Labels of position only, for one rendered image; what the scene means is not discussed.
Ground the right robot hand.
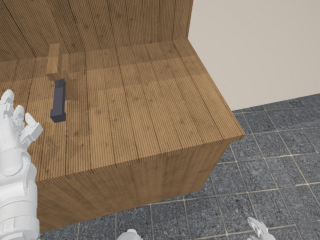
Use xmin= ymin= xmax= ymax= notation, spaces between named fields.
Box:
xmin=247 ymin=217 xmax=276 ymax=240

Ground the counter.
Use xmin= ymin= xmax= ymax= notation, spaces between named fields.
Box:
xmin=0 ymin=0 xmax=246 ymax=233

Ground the left robot hand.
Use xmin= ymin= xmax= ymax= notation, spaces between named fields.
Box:
xmin=0 ymin=89 xmax=43 ymax=154

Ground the robot left forearm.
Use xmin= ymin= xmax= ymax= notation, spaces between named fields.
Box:
xmin=0 ymin=148 xmax=40 ymax=240

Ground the tap lever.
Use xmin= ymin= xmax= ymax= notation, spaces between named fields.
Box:
xmin=50 ymin=78 xmax=66 ymax=123

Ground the left robot shin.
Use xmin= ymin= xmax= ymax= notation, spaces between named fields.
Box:
xmin=127 ymin=229 xmax=137 ymax=233

